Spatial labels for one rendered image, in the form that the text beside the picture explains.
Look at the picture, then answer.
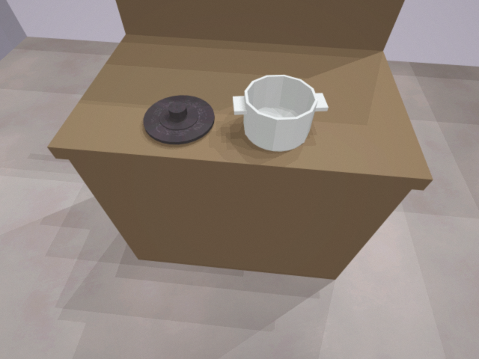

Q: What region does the table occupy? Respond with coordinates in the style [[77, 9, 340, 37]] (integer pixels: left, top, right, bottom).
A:
[[48, 0, 433, 280]]

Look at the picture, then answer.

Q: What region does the knob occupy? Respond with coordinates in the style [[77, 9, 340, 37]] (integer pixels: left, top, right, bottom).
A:
[[168, 102, 187, 120]]

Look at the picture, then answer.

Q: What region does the lid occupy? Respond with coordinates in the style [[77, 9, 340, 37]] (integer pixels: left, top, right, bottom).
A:
[[143, 95, 215, 144]]

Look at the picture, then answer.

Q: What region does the pot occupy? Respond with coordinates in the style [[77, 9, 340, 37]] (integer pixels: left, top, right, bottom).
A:
[[233, 75, 329, 152]]

